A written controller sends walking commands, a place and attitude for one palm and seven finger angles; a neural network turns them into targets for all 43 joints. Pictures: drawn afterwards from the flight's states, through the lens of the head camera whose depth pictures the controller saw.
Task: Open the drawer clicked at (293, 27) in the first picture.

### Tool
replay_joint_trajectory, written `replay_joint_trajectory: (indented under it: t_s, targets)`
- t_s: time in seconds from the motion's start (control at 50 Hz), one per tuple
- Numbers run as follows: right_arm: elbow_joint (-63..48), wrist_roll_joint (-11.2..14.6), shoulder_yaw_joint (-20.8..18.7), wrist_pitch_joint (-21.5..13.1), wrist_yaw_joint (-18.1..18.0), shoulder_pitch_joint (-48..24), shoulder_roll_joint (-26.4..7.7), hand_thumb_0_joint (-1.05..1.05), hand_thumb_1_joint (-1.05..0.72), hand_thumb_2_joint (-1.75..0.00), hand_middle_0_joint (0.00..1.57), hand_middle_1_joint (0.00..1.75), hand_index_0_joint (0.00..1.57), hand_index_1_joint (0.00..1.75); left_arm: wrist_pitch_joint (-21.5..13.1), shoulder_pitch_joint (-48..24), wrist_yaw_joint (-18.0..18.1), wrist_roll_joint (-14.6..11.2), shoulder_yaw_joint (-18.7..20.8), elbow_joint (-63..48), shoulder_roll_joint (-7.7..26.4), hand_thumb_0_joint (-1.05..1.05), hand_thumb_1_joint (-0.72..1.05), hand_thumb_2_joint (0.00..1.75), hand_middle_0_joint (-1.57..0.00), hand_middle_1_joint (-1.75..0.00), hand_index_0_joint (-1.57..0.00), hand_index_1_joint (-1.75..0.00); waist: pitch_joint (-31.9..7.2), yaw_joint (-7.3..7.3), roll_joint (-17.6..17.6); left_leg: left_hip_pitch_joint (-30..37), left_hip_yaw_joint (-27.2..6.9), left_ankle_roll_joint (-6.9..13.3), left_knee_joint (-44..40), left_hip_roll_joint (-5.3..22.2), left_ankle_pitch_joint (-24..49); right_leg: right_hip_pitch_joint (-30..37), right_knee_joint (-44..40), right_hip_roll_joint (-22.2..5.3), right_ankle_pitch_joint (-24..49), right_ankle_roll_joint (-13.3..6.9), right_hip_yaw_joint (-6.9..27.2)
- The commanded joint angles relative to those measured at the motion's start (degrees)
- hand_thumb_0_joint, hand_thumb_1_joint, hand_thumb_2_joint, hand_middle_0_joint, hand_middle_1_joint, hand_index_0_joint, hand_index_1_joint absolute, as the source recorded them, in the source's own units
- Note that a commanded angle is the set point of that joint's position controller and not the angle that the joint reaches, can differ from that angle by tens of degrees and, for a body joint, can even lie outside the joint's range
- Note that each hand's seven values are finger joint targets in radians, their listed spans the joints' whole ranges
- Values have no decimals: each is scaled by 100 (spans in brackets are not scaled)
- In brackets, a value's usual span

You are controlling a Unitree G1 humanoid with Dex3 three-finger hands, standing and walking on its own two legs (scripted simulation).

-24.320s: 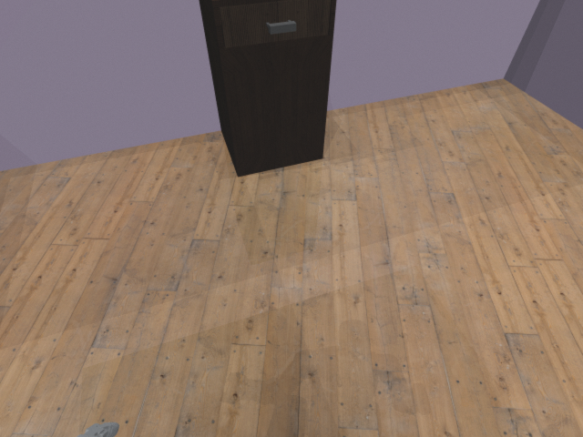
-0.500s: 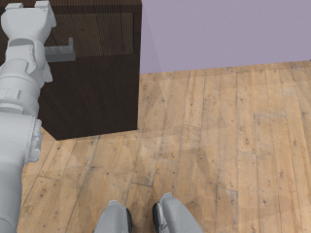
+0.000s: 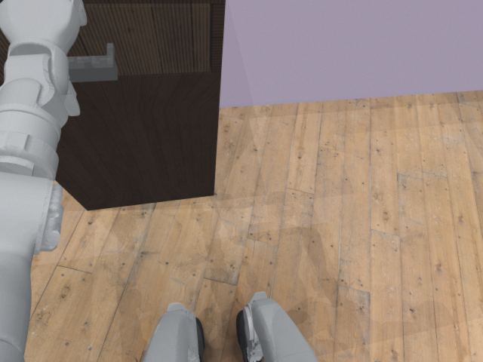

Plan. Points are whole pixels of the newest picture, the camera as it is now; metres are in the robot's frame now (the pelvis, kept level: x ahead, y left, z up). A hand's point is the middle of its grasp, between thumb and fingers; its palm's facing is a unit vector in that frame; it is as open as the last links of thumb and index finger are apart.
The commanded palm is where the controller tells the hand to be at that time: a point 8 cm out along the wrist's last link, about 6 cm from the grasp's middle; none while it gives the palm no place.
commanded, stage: lower the fingers behind the handle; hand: left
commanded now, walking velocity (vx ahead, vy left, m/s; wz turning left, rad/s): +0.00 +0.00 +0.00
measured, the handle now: (83, 59) +0.62 +0.19 +0.06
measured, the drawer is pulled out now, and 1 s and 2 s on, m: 0.00 0.00 0.00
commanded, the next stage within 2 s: close the thumb around the handle in 0.24 s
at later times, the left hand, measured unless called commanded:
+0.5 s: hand (63, 81) +0.58 +0.22 +0.05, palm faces +0.05 -0.01 -1.00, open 12.9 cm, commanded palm +0.60 +0.21 +0.08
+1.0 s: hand (64, 89) +0.58 +0.23 +0.04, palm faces -0.02 -0.01 -1.00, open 6.2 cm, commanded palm +0.61 +0.20 +0.08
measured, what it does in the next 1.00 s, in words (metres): stands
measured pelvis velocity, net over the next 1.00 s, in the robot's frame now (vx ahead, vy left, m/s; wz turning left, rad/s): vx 0.01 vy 0.00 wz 0.01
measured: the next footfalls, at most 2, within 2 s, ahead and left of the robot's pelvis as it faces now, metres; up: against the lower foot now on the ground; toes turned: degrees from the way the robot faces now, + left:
none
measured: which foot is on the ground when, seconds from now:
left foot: down 0.00-1.00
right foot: down 0.00-1.00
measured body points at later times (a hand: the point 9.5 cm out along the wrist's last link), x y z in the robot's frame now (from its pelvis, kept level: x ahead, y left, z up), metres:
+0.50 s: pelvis +0.01 +0.00 -0.01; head +0.17 +0.03 +0.41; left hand +0.58 +0.22 +0.11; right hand +0.01 -0.26 -0.12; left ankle +0.08 +0.07 -0.64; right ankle +0.08 -0.11 -0.64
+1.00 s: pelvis +0.01 +0.00 -0.01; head +0.18 +0.02 +0.41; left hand +0.58 +0.22 +0.09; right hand +0.00 -0.27 -0.11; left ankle +0.08 +0.07 -0.64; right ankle +0.08 -0.11 -0.64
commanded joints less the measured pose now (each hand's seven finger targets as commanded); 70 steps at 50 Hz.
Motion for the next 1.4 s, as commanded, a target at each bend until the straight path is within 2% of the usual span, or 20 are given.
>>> replay_joint_trajectory:
  t_s: [0.0,0.06,0.12,0.14,0.2,0.26,0.28,0.32,0.44,0.5,0.6,0.64,0.74,0.82,0.86,0.92,0.96,1.04,1.16,1.38]
  targets:
    - [-293,45,-392,-60,-144,773,-1100,0,-90,-90,20,30,20,30,188,-1317,-354,36,-9,3,888,0,-50,30,-30,-120,-30,-120,-1638,-288,-14,1519,-478,-3,-1107,50,-1285,641,-1134,61,-1159,9,186]
    - [-276,19,-402,-49,-149,812,-1095,0,-90,-90,20,30,20,30,141,-1364,-359,38,48,-13,944,0,-50,30,-30,-120,-30,-120,-1639,-310,-46,1518,-499,-8,-1063,79,-1240,619,-1086,54,-1039,5,184]
    - [-295,-54,-415,-187,-173,1022,-1054,0,-90,-90,20,30,20,30,-358,-1466,-380,-114,232,-98,985,0,-50,30,-30,-120,-30,-120,-1683,-377,10,1281,-571,-7,-768,142,-1222,375,-883,49,-894,13,191]
    - [-270,-96,-415,-242,-173,1069,-1053,0,-90,-90,20,30,20,30,-584,-1641,-315,-108,409,-372,1231,0,-50,30,-30,-120,-30,-120,-1876,-357,164,1196,-562,1,-624,152,-1192,367,-777,41,-863,9,231]
    - [-200,-139,-495,-316,-100,1254,-1044,0,-90,-90,20,30,20,30,-817,-1755,-155,-97,465,-620,1241,0,-50,30,-30,-120,-30,-120,-2303,-346,467,1503,-668,-28,-533,143,-947,227,-646,51,-657,-3,195]
    - [-59,-188,-557,-306,16,1360,-1063,0,-90,-90,20,30,20,30,-714,-1856,212,-49,378,-578,886,0,-50,30,-30,-120,-30,-120,-2233,-417,630,1975,-957,-114,-656,213,-910,-343,-563,60,-583,-29,49]
    - [-29,-201,-562,-282,47,1383,-1103,0,-90,-90,20,30,20,30,-630,-1860,353,-5,540,-501,1064,0,-50,30,-30,-120,-30,-120,-2337,-390,621,2040,-1014,-131,-660,220,-931,-361,-560,58,-586,-24,41]
    - [19,-216,-567,-245,107,1405,-1096,0,-90,-90,20,30,20,30,-371,-2012,538,18,415,-403,897,0,-50,30,-30,-120,-30,-120,-2367,-422,692,2104,-1028,-146,-735,205,-1014,-328,-620,65,-614,-32,21]
    - [83,-183,-472,-88,129,1385,-1101,0,-90,-90,20,30,20,30,313,-2116,579,76,412,93,1118,0,-16,44,-32,-124,-32,-124,-2168,-452,579,1938,-769,-94,-945,132,-1047,303,-966,101,-644,-14,42]
    - [42,-153,-418,-66,62,1328,-1082,0,-90,-90,20,30,20,30,367,-2137,421,104,343,158,1192,0,0,52,-34,-125,-34,-125,-2077,-453,544,1714,-596,-55,-971,94,-1056,624,-1090,103,-704,-2,109]
    - [-80,-141,-401,-174,-14,1223,-1047,0,-90,-90,20,30,20,30,59,-1879,156,56,165,151,931,0,28,64,-36,-128,-36,-128,-1733,-442,399,1516,-552,-33,-998,86,-1246,628,-1139,100,-866,6,136]
    - [-123,-142,-398,-223,-47,1199,-1062,0,-90,-90,20,30,20,30,-129,-1731,108,77,299,158,1106,0,40,68,-36,-130,-36,-130,-1664,-411,283,1375,-545,-28,-957,90,-1323,638,-1101,94,-947,7,152]
    - [-122,-163,-458,-341,-40,1245,-1089,0,-90,-90,20,30,20,30,-451,-1664,195,75,296,-46,994,0,68,80,-38,-133,-38,-133,-1710,-396,367,1506,-727,-53,-933,139,-1486,220,-908,69,-948,-12,103]
    - [-32,-194,-515,-372,31,1306,-1111,0,-90,-90,20,30,20,30,-377,-1887,395,55,214,-233,788,0,90,90,-40,-135,-40,-135,-2002,-456,479,1809,-857,-69,-919,181,-1491,-32,-816,54,-862,-11,68]
    - [25,-207,-515,-371,33,1334,-1126,0,-90,-90,20,30,20,30,-332,-2059,460,59,331,-369,947,0,90,90,-40,-135,-40,-135,-2082,-455,480,1779,-846,-64,-895,183,-1455,26,-812,51,-832,-18,86]
    - [124,-253,-569,-428,66,1402,-1086,0,-90,-90,20,30,20,30,-452,-2433,543,47,336,-904,959,0,90,90,-40,-135,-40,-135,-2825,-425,986,2388,-970,-105,-820,191,-1140,7,-745,63,-622,-33,80]
    - [178,-237,-532,-390,65,1431,-1091,0,-90,-90,20,30,20,30,-304,-2201,549,20,395,-547,965,0,90,90,-40,-135,-40,-135,-2479,-477,657,2267,-930,-96,-860,203,-1008,112,-842,87,-570,-19,61]
    - [191,-243,-533,-359,70,1409,-1047,0,-90,-90,20,30,20,30,-175,-2225,588,33,258,-531,793,0,90,90,-40,-135,-40,-135,-2417,-469,716,2263,-826,-91,-890,152,-851,249,-965,100,-499,-14,62]
    - [192,-279,-531,-288,85,1450,-1012,0,-90,-90,20,30,20,30,-258,-2036,590,0,534,-435,1056,0,90,90,-40,-135,-40,-135,-2459,-416,587,2195,-642,-65,-777,101,-299,689,-1092,143,-253,-16,98]
    - [129,-320,-637,-105,222,1366,-944,0,-90,-90,20,30,20,30,-425,-646,666,16,620,-553,724,0,90,90,-40,-135,-40,-135,-2462,54,552,2525,-507,-118,-959,71,380,1297,-1272,202,136,-61,92]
